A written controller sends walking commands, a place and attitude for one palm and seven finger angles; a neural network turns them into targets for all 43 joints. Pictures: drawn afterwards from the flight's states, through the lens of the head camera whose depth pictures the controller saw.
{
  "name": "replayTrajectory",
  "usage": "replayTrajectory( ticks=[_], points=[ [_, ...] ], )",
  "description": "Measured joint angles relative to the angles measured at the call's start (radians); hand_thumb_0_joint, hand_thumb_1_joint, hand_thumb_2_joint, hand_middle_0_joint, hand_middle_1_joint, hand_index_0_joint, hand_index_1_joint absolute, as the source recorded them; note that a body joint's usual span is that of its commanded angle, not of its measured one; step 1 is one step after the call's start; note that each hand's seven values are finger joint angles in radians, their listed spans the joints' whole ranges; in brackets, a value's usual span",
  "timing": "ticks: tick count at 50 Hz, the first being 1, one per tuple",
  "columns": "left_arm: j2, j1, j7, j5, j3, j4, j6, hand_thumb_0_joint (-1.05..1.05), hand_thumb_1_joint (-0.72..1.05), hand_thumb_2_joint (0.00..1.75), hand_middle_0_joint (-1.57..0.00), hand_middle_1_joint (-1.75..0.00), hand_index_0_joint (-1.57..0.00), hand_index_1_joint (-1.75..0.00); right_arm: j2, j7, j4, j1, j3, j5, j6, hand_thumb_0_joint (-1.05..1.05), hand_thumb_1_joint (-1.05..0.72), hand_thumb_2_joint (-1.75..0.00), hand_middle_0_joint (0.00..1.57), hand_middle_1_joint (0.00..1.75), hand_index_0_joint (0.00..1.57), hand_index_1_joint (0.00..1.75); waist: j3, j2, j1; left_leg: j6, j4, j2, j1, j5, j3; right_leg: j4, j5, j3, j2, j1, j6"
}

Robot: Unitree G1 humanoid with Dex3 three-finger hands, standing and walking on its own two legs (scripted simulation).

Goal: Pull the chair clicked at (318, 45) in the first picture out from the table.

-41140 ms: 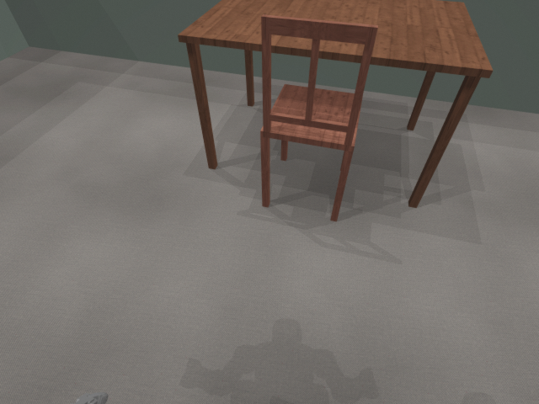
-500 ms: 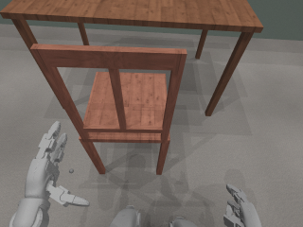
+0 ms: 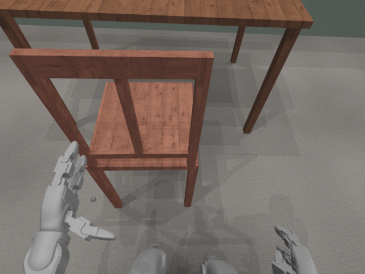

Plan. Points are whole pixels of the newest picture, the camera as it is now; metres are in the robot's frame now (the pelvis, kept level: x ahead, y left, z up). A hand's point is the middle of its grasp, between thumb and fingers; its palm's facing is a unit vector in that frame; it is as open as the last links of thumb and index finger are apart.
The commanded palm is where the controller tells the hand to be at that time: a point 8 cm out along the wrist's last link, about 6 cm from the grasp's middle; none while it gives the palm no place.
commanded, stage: aim the fingers beside a spindle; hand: left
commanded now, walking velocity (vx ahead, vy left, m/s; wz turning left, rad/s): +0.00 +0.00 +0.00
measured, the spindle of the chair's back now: (131, 121) +0.47 +0.15 +0.02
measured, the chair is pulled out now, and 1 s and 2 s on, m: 0.28 0.28 0.28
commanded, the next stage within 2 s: push the fingers through the gap in 1.52 s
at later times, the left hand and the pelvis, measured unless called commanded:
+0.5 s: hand (119, 189) +0.29 +0.15 +0.02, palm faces +0.04 -1.00 -0.01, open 16.9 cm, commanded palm +0.27 +0.20 +0.02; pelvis -0.01 +0.00 -0.02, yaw +0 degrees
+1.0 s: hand (141, 180) +0.32 +0.11 -0.01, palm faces +0.03 -1.00 -0.01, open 16.9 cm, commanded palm +0.30 +0.17 +0.00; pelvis -0.01 +0.00 -0.03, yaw -1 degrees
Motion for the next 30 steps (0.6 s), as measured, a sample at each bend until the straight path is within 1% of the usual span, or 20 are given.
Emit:
replayTrajectory(
  ticks=[7,14,18,30],
  points=[
    [-0.024,-0.027,0.033,0.029,-0.047,0.007,-0.02,-0.01,-0.5,0.3,-0.06,-0.08,-0.06,-0.08,0.002,0.008,0.002,-0.009,-0.001,-0.006,0.013,0.02,-0.9,-0.9,0.2,0.3,0.21,0.3,-0.005,0.001,0.002,0.002,0.025,-0.002,-0.033,-0.008,0.004,0.031,-0.011,0.001,-0.004,-0.034,0.001],
    [-0.042,-0.059,0.076,0.055,-0.078,0.018,-0.021,-0.02,-0.5,0.3,-0.06,-0.08,-0.06,-0.08,0.012,0.019,-0.007,-0.018,0.003,-0.01,0.039,0.02,-0.9,-0.9,0.2,0.3,0.21,0.3,-0.01,0.002,0.003,0.004,0.042,-0.003,-0.054,-0.012,0.009,0.053,-0.017,0.005,-0.006,-0.058,0.002],
    [-0.049,-0.099,0.095,0.072,-0.093,0.052,-0.021,-0.01,-0.5,0.3,-0.06,-0.08,-0.06,-0.08,0.013,0.021,-0.009,-0.022,0.006,-0.012,0.052,0.02,-0.9,-0.9,0.2,0.3,0.21,0.3,-0.013,0.002,0.005,0.005,0.056,-0.003,-0.071,-0.014,0.008,0.067,-0.02,0.003,-0.007,-0.075,0.002],
    [-0.075,-0.177,0.149,0.106,-0.137,0.109,-0.028,-0.01,-0.5,0.3,-0.06,-0.08,-0.06,-0.08,0.014,0.034,-0.007,-0.022,0.004,-0.016,0.088,0.02,-0.9,-0.9,0.2,0.3,0.21,0.3,-0.015,0.001,0.002,0.007,0.076,-0.003,-0.101,-0.016,0.013,0.092,-0.024,0.005,-0.009,-0.108,0.002]
  ],
)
